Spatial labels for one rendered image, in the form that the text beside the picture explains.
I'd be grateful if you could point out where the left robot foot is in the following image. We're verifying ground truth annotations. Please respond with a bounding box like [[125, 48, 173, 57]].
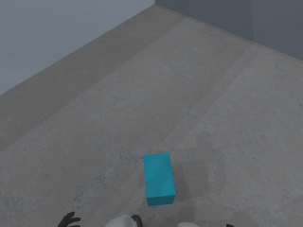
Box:
[[131, 215, 143, 227]]

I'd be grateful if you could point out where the left robot thigh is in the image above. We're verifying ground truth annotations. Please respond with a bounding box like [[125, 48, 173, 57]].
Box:
[[104, 216, 137, 227]]

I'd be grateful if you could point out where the carton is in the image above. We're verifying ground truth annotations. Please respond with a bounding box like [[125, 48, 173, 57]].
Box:
[[143, 152, 176, 206]]

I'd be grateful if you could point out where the robot left hand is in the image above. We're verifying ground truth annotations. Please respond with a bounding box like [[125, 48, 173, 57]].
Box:
[[58, 211, 81, 227]]

